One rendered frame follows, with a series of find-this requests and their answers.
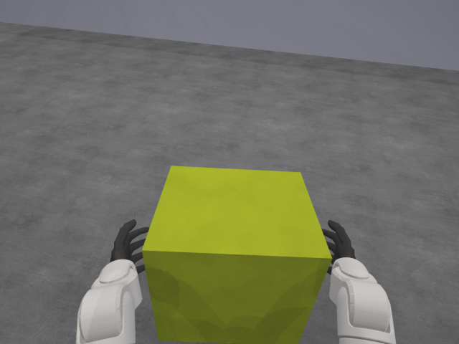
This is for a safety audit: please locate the left robot hand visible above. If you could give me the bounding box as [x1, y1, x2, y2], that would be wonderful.
[110, 219, 149, 274]

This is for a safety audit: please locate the carton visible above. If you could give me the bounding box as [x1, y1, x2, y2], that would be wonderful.
[142, 166, 332, 344]

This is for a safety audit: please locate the robot left forearm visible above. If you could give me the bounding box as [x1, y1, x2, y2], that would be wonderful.
[76, 259, 142, 344]

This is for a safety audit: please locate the robot right forearm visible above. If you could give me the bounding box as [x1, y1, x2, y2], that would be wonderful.
[329, 257, 396, 344]

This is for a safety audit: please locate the right robot hand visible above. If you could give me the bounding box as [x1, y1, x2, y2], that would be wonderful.
[322, 220, 356, 274]

